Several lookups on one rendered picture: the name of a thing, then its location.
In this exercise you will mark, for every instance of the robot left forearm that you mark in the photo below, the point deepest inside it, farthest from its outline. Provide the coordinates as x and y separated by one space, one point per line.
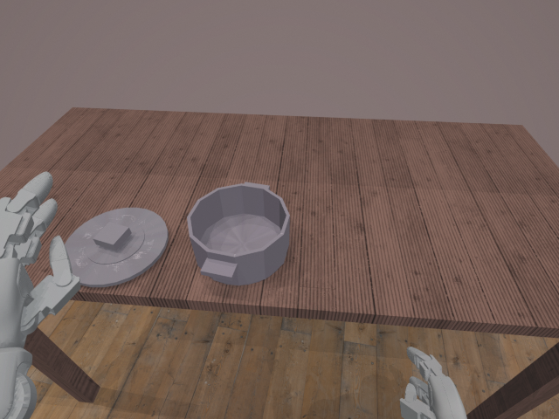
18 394

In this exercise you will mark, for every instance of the knob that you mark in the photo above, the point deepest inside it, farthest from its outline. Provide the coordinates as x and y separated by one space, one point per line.
112 236

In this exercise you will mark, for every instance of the pot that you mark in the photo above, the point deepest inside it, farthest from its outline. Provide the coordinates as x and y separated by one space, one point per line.
239 233

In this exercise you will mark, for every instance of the table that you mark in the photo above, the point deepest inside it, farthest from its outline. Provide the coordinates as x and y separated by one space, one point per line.
445 225

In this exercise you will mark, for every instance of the lid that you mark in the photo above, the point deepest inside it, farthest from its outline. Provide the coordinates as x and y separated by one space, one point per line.
98 266

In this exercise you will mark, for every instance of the robot left hand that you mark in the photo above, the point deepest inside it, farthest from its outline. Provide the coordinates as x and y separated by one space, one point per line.
22 223

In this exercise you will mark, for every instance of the robot right hand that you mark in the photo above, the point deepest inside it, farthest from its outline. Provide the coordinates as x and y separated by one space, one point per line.
438 400

